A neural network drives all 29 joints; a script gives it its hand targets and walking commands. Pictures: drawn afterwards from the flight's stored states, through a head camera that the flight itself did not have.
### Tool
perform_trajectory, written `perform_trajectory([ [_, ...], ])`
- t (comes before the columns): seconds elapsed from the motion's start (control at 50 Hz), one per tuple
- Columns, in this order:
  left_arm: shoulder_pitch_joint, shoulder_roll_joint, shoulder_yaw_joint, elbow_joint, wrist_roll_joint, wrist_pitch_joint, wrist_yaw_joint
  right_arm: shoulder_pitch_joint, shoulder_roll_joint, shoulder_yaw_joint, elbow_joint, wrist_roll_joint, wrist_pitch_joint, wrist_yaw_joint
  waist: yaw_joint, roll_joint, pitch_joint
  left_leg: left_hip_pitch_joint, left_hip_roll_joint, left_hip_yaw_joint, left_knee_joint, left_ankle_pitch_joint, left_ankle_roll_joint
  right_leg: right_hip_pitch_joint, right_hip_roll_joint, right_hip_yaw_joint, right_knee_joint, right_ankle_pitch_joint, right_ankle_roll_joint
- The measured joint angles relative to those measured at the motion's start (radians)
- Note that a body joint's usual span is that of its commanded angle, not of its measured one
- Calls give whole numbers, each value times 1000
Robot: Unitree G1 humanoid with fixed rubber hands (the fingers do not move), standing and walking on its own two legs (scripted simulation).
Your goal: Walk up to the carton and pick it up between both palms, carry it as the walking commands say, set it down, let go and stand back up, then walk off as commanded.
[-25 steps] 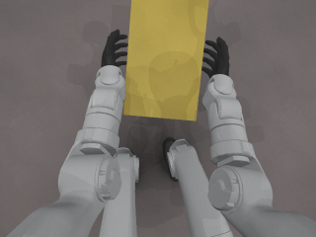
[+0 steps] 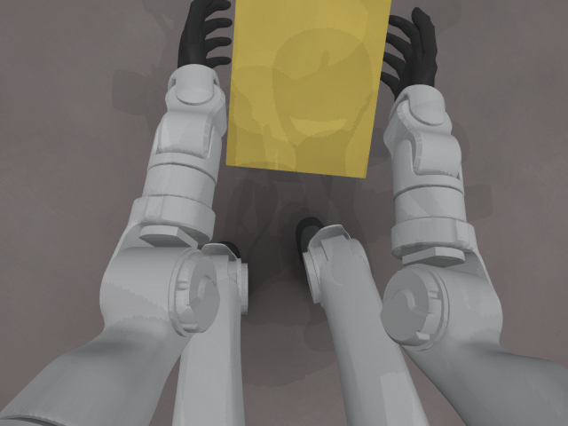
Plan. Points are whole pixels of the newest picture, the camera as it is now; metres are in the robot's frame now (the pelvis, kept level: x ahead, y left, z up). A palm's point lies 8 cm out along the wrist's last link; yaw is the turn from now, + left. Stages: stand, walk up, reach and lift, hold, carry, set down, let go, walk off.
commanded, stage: set down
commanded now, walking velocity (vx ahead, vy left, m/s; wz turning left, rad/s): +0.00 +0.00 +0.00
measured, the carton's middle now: (299, 63) +0.54 -0.07 -0.28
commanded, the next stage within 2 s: none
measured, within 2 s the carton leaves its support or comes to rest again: neither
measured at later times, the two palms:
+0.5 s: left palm (200, 44) +0.56 +0.06 -0.23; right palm (385, 63) +0.51 -0.19 -0.23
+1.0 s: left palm (194, 29) +0.59 +0.07 -0.26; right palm (378, 49) +0.54 -0.19 -0.25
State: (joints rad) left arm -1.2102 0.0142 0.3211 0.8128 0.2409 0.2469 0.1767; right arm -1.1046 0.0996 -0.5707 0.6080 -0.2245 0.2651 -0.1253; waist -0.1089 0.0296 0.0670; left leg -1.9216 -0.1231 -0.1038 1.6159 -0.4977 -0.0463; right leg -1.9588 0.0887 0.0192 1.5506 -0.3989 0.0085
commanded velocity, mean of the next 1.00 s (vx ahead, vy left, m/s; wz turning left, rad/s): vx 0.00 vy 0.00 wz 0.00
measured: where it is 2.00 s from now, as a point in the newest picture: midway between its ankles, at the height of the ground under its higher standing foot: (272, 286)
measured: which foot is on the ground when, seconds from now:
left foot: down 0.00-1.00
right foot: down 0.00-1.00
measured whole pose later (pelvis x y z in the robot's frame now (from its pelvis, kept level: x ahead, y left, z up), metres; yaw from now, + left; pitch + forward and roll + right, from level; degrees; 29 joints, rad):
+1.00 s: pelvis -0.01 +0.01 -0.09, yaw -1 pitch +40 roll -2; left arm -1.66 0.21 0.31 0.90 0.17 0.31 0.09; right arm -1.54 -0.08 -0.57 0.70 -0.25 0.31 -0.04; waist -0.11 0.03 0.43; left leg -2.08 -0.14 -0.06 1.98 -0.59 -0.03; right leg -2.12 0.09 0.02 1.91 -0.49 0.02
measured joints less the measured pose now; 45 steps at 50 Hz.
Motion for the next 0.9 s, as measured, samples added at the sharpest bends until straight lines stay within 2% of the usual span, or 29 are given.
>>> perform_trajectory([
  [0.12,-143,50,0,-1,-25,0,-2,-137,-30,0,-12,8,1,-28,0,0,160,-2,-6,7,67,0,-3,-3,0,0,66,1,0],
  [0.3,-374,123,0,-8,-65,21,-10,-366,-106,1,-27,28,30,-32,0,0,458,7,-14,18,161,-3,-3,9,0,1,156,0,9],
  [0.42,-384,144,-6,-24,-132,66,-4,-367,-134,56,-49,107,79,-35,0,0,463,-38,-14,28,235,-27,-3,-41,5,2,231,-19,12],
  [0.48,-398,160,-11,-14,-137,83,-5,-392,-147,73,-31,96,104,-35,0,0,459,-36,-14,31,257,-39,-3,-41,5,2,255,-30,12],
  [0.52,-420,171,-11,11,-136,84,-15,-420,-157,73,1,58,103,-34,0,0,457,-36,-14,32,265,-43,-3,-42,5,2,263,-34,12],
  [0.62,-445,187,-11,83,-85,77,-65,-436,-179,51,92,-33,75,17,0,0,403,-85,-14,34,277,-50,2,-91,5,2,275,-41,12],
  [0.68,-446,194,-11,89,-68,75,-82,-435,-179,36,93,-28,69,51,0,0,376,-114,-14,36,289,-57,3,-120,5,2,286,-48,12],
  [0.76,-446,203,-11,89,-67,71,-82,-435,-179,36,92,-4,55,69,0,0,379,-122,-14,39,313,-72,7,-127,6,2,309,-63,13],
  [0.9,-450,202,-11,89,-67,60,-90,-440,-179,17,92,-20,43,82,0,0,368,-152,-15,45,351,-89,13,-154,6,2,343,-80,15],
])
